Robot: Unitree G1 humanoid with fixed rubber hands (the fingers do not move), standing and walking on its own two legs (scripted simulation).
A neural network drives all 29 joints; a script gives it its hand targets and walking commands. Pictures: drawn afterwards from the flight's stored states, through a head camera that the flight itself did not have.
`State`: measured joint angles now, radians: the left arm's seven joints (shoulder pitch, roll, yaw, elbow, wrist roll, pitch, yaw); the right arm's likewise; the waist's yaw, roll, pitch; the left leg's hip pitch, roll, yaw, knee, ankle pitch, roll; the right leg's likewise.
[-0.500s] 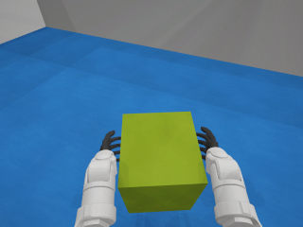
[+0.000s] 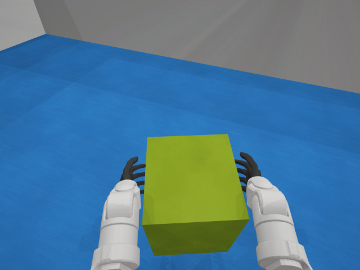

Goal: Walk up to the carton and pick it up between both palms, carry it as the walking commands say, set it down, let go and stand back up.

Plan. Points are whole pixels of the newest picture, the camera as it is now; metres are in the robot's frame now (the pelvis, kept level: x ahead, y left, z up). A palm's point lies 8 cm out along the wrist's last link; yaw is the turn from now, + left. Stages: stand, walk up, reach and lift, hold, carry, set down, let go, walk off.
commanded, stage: reach and lift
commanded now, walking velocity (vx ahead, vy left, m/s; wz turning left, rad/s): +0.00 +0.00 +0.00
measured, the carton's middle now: (189, 197) +0.32 -0.01 -0.03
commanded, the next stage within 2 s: hold in 0.56 s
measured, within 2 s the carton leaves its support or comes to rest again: neither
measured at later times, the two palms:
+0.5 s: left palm (128, 191) +0.29 +0.14 +0.04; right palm (254, 186) +0.29 -0.15 +0.05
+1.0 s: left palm (127, 192) +0.29 +0.14 +0.04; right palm (253, 188) +0.29 -0.15 +0.05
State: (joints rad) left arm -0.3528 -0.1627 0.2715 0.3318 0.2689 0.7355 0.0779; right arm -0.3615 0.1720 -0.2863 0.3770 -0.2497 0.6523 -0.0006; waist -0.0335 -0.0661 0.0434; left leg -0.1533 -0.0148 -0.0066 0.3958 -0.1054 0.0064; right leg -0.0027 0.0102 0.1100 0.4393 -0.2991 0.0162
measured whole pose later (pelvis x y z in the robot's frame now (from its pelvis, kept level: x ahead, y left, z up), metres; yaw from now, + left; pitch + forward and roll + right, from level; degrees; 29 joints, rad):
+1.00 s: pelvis +0.00 +0.00 +0.00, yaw +0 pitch -8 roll +0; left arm -0.30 -0.16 0.23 0.28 0.26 0.76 0.08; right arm -0.30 0.16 -0.24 0.34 -0.23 0.67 0.00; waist -0.02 -0.07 0.03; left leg -0.16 -0.01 0.00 0.41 -0.11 0.00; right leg -0.01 0.02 0.12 0.45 -0.30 0.01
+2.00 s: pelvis -0.02 -0.03 -0.01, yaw +2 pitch +1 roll -3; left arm -0.26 -0.10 0.14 0.13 0.13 0.80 0.10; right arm -0.23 0.14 -0.14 0.10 -0.14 0.77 -0.08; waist 0.02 0.03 -0.07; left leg -0.43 0.05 -0.09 0.52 -0.10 -0.04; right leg -0.25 0.04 -0.06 0.52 -0.30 0.00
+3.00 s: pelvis -0.08 -0.26 -0.02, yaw +12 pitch +4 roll -2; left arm -0.21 -0.14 0.11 -0.24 0.09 1.13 0.14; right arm -0.20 0.14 -0.12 -0.29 -0.09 1.14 -0.10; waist 0.03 0.06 -0.07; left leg -0.46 0.20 0.03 0.76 -0.42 -0.09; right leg -0.41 -0.03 -0.12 0.59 -0.24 0.00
